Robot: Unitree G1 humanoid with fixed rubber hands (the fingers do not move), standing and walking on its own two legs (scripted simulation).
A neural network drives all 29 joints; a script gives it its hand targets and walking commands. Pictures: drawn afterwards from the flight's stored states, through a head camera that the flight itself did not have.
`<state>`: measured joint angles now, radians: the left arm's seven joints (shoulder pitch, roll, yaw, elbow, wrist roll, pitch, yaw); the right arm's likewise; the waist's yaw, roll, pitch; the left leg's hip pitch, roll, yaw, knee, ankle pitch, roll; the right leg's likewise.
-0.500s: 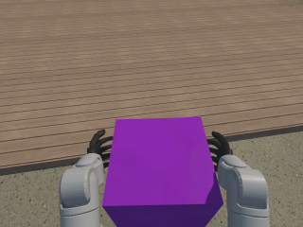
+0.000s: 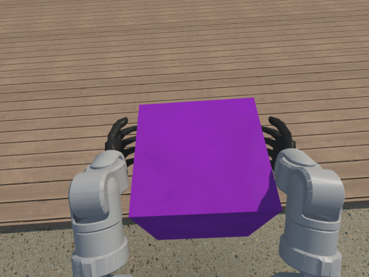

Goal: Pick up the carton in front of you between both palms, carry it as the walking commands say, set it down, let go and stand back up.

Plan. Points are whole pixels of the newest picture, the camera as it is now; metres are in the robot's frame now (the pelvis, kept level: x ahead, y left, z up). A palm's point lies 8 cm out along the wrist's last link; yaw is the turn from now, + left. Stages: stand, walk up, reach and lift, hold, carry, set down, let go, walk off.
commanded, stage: carry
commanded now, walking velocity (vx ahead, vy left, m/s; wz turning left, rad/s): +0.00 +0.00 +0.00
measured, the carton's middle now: (199, 177) +0.32 +0.01 +0.05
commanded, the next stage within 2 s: none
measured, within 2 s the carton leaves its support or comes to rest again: neither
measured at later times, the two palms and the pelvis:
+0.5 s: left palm (147, 62) +0.62 +0.15 +0.13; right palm (262, 68) +0.60 -0.15 +0.13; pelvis +0.20 +0.02 -0.01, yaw -2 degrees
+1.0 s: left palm (168, 50) +0.69 +0.10 +0.12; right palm (275, 57) +0.67 -0.20 +0.12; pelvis +0.31 -0.02 +0.01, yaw -2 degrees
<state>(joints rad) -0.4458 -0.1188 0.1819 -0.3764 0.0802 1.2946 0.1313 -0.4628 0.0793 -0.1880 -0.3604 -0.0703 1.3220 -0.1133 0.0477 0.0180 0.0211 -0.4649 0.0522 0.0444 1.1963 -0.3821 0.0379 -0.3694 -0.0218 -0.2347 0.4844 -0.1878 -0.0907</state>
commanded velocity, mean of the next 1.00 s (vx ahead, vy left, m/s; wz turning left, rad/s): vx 0.00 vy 0.00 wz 0.00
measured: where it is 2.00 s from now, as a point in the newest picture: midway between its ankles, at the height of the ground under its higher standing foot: (199, 212)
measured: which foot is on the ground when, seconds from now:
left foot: up 0.00-0.20, down 0.22-1.00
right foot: down 0.00-0.26, up 0.28-0.38, down 0.40-0.84, up 0.86-1.00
